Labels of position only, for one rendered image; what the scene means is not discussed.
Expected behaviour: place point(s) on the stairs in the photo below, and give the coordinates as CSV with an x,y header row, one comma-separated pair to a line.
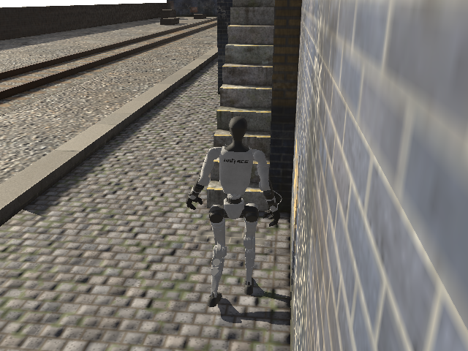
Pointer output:
x,y
246,91

